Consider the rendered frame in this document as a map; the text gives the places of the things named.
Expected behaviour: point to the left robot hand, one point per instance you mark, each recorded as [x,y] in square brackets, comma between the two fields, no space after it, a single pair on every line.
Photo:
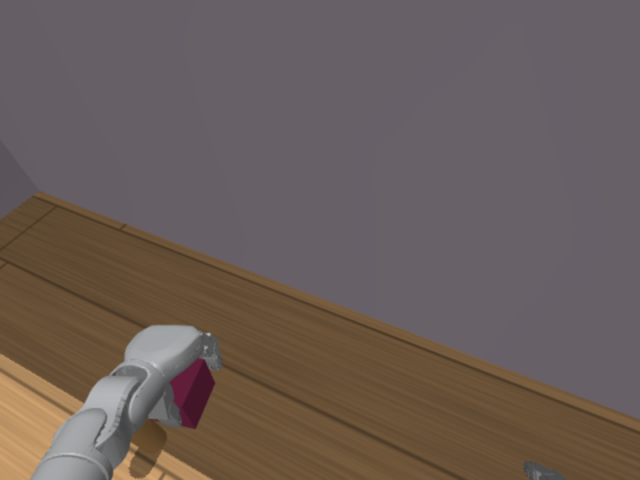
[171,349]

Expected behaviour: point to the left robot arm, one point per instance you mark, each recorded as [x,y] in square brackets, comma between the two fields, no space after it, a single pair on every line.
[95,440]

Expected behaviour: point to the right robot hand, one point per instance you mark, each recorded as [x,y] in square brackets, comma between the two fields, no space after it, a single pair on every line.
[536,471]

